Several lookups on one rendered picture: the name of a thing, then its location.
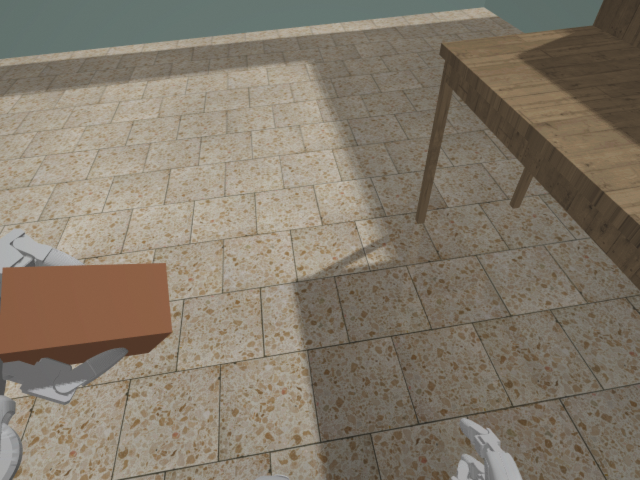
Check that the robot right hand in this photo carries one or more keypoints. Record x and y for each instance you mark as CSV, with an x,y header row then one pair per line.
x,y
498,465

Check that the left robot forearm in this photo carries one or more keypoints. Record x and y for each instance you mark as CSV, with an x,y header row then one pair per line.
x,y
11,449

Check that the robot left hand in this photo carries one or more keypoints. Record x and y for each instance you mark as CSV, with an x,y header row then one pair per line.
x,y
48,379

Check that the sponge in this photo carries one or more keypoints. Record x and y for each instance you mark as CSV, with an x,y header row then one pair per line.
x,y
73,313

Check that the table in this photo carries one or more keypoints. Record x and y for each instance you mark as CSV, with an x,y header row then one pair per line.
x,y
566,104

